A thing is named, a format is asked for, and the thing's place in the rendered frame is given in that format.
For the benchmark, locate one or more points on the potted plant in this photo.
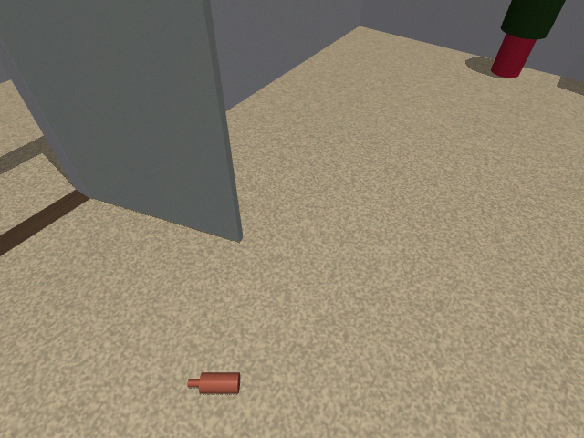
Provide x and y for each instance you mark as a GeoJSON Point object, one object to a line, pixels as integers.
{"type": "Point", "coordinates": [524, 23]}

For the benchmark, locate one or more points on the bottle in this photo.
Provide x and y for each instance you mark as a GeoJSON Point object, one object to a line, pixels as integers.
{"type": "Point", "coordinates": [217, 382]}

